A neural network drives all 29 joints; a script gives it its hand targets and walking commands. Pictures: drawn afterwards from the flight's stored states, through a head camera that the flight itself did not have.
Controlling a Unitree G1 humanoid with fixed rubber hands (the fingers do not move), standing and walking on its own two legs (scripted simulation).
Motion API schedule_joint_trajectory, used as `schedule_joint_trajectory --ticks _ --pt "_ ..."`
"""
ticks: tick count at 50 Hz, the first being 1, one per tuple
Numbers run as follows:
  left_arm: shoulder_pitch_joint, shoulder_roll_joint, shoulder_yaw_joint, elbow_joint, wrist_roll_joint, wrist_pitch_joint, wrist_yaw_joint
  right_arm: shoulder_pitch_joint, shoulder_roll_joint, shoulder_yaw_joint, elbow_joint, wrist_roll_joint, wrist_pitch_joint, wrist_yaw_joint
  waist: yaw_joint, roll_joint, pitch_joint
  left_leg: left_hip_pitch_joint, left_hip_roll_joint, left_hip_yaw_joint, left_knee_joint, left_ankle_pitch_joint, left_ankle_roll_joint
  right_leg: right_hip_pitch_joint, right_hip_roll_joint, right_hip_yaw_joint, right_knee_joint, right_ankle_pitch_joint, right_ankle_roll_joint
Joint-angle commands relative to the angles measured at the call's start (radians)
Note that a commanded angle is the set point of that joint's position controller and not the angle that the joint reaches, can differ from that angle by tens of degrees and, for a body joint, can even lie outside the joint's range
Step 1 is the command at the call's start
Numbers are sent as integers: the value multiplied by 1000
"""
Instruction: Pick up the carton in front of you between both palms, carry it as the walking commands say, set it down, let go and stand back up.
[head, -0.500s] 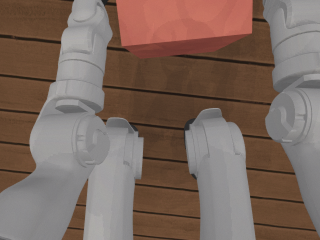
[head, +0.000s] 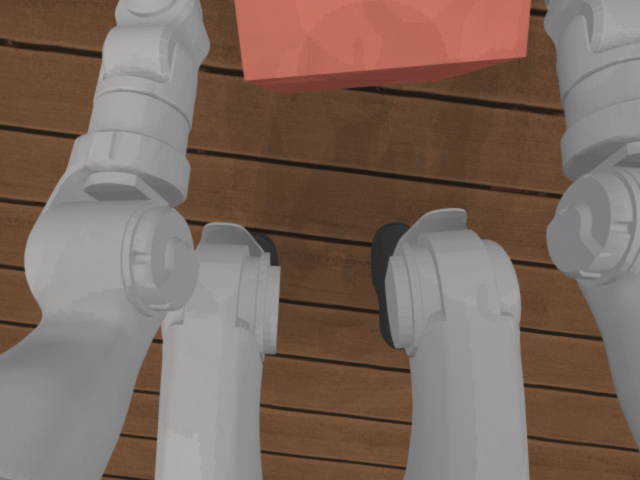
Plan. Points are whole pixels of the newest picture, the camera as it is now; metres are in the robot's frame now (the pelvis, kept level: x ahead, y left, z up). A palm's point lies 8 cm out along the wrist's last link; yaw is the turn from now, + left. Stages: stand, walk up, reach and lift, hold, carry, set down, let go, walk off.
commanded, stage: set down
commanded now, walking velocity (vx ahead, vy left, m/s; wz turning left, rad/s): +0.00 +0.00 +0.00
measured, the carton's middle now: out of the picture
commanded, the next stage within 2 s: let go in 1.22 s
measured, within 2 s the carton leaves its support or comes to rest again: neither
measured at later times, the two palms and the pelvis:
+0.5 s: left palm out of the picture +0.56 +0.11 -0.07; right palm out of the picture +0.56 -0.26 -0.07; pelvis +0.00 +0.00 +0.05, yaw +0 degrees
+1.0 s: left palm out of the picture +0.56 +0.12 +0.07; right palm out of the picture +0.56 -0.28 +0.08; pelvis +0.02 +0.00 +0.18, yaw -1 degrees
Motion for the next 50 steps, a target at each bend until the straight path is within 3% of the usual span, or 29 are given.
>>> schedule_joint_trajectory --ticks 1,2,3,4,5,6,7,8,9,11,17,20,21,22,24,25,27,28,29,30,31,32,33,34,36,45,47,49,50 --pt "-212 149 -73 -51 -97 -44 40 -292 -250 80 -81 105 -69 -56 -30 -77 -1100 386 40 74 -106 347 7 547 -26 -3 -185 423 23" --pt "-236 208 -81 -60 -116 -51 44 -316 -242 111 -76 155 -73 -63 -1 -78 -1121 351 45 83 -111 335 10 574 -32 11 -175 429 18" --pt "-238 189 -125 -60 -148 -53 41 -377 -278 119 -167 182 -89 -72 -22 -56 -1177 351 51 80 -92 364 14 598 -29 16 -165 474 9" --pt "-245 161 -156 -67 -187 -53 36 -319 -259 166 -54 202 -82 -64 -16 -64 -1174 367 51 82 -99 378 12 585 -39 15 -166 468 4" --pt "-252 152 -184 -81 -223 -50 35 -305 -239 176 -64 235 -82 -62 -62 -64 -1208 408 62 80 -96 384 16 597 -38 7 -180 474 5" --pt "-272 130 -200 -110 -259 -49 32 -337 -261 201 -98 253 -91 -58 -55 -114 -1245 411 62 72 -94 390 21 620 -45 -4 -169 487 10" --pt "-285 178 -196 -125 -242 -55 36 -371 -247 208 -122 283 -88 -52 -8 -55 -1299 443 66 84 -90 426 23 609 -39 12 -158 503 4" --pt "-252 154 -224 -126 -267 -45 43 -332 -274 211 -77 278 -79 -51 -33 -86 -1360 446 65 84 -105 418 18 663 -45 -1 -157 519 4" --pt "-246 149 -236 -119 -272 -38 49 -322 -266 220 -81 296 -70 -46 -23 -57 -1382 480 66 95 -107 418 20 666 -43 -3 -169 510 7" --pt "-226 166 -207 -158 -266 -34 60 -303 -260 221 -86 302 -59 -43 -3 -102 -1417 467 64 100 -124 400 24 681 -45 -5 -185 499 13" --pt "-202 175 -167 -282 -205 20 104 -281 -287 189 -177 270 2 -51 14 -97 -1629 553 48 133 -220 328 29 848 -26 -18 -279 446 7" --pt "-126 147 -102 -296 -157 52 107 -266 -271 153 -218 218 27 -45 29 -147 -1586 485 36 132 -290 297 40 832 -19 -31 -327 415 4" --pt "-115 122 -116 -298 -157 59 102 -232 -242 137 -206 207 35 -40 5 -124 -1534 454 32 140 -316 283 34 830 -11 -34 -355 415 0" --pt "-94 139 -73 -281 -122 63 96 -201 -211 129 -186 197 47 -32 49 -127 -1450 417 33 138 -344 256 39 768 -8 -29 -370 380 6" --pt "-98 93 -86 -268 -114 71 88 -170 -228 88 -155 154 46 -26 -20 -131 -1447 425 34 120 -376 241 33 772 -2 -41 -419 380 9" --pt "-69 100 -55 -273 -93 69 90 -164 -238 67 -146 136 43 -28 11 -123 -1407 425 32 122 -393 244 31 714 -8 -32 -442 351 5" --pt "-71 85 -64 -277 -99 59 82 -179 -213 65 -188 137 34 -21 12 -95 -1438 462 34 125 -417 255 29 708 -8 -39 -461 357 7" --pt "-63 74 -57 -264 -103 59 81 -157 -197 68 -183 125 29 -18 -8 -132 -1394 436 32 114 -435 293 27 711 -4 -41 -484 401 6" --pt "-59 74 -43 -274 -91 57 79 -146 -186 71 -155 135 35 -16 27 -140 -1430 435 31 119 -455 281 29 768 -5 -33 -492 411 13" --pt "-40 72 -61 -259 -86 60 78 -134 -197 48 -135 119 34 -10 3 -117 -1398 422 35 111 -484 250 27 745 -3 -49 -509 382 7" --pt "-56 81 -62 -278 -86 59 75 -144 -190 45 -191 126 33 -6 7 -86 -1405 467 35 112 -489 270 28 713 -2 -39 -537 377 3" --pt "-40 61 -46 -311 -85 59 82 -147 -196 61 -180 128 34 -3 37 -117 -1488 488 32 119 -506 304 23 801 -4 -30 -543 416 2" --pt "-43 79 -70 -302 -85 60 79 -154 -207 51 -219 126 35 1 11 -96 -1473 515 35 111 -527 301 26 768 2 -42 -569 410 6" --pt "-36 65 -52 -302 -87 68 80 -153 -207 52 -220 125 38 5 29 -122 -1484 528 34 110 -541 302 25 802 -3 -53 -579 405 7" --pt "-48 90 -54 -379 -78 75 86 -136 -226 38 -253 123 46 12 4 -125 -1591 585 34 103 -575 331 25 858 8 -61 -596 458 5" --pt "41 61 -77 -474 -85 116 76 -79 -208 21 -338 114 87 36 24 -116 -1695 726 26 110 -754 407 19 1071 28 -66 -761 577 13" --pt "74 16 -88 -462 -108 114 69 -60 -217 -7 -345 92 83 42 -7 -125 -1656 726 28 98 -792 426 18 1072 28 -63 -810 599 13" --pt "90 59 -52 -484 -57 104 66 -50 -216 -3 -327 94 79 44 50 -107 -1631 747 35 100 -838 429 22 1098 26 -41 -854 594 14" --pt "88 29 -74 -481 -75 107 62 -37 -183 1 -306 92 78 48 24 -136 -1612 709 32 97 -873 426 19 1147 26 -49 -865 622 11"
